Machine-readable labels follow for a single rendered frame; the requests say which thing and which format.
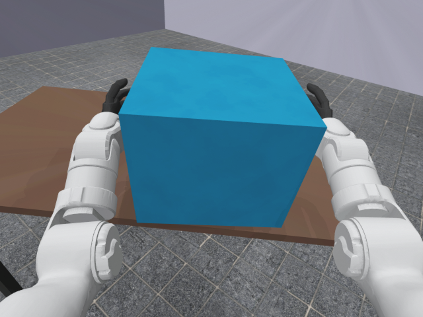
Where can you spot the robot right upper arm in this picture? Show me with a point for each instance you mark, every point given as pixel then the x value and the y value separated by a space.
pixel 385 258

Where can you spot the right robot forearm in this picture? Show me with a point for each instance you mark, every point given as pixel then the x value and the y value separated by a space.
pixel 356 188

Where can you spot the right robot hand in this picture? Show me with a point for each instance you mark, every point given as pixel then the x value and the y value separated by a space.
pixel 320 101

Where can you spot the left robot forearm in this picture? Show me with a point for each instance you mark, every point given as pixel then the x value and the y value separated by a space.
pixel 89 193

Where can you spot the carton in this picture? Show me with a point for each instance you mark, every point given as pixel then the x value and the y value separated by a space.
pixel 217 138

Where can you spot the table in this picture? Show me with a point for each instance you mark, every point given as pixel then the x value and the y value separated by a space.
pixel 37 135

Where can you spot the left robot hand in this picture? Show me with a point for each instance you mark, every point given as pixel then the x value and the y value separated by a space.
pixel 113 101

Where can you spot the robot left upper arm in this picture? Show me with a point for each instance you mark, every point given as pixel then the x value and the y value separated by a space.
pixel 74 262

